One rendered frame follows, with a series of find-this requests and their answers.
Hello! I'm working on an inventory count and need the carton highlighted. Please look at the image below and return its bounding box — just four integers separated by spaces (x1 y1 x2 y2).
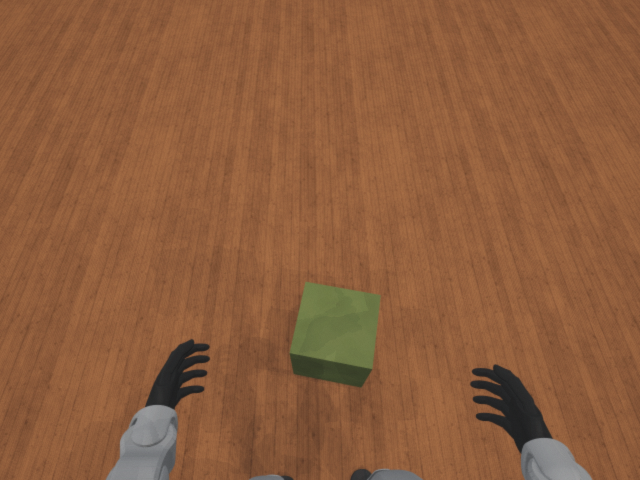
290 282 381 387

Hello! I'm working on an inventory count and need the left robot hand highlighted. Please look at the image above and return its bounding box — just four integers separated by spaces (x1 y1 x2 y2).
145 339 210 410

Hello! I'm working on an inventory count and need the left robot forearm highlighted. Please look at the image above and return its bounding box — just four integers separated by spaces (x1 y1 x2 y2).
106 405 178 480

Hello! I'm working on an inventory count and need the right robot forearm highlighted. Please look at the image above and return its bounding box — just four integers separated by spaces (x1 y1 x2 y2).
521 438 592 480

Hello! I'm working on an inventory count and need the right robot hand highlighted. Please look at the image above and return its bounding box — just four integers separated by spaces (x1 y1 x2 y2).
470 364 553 453

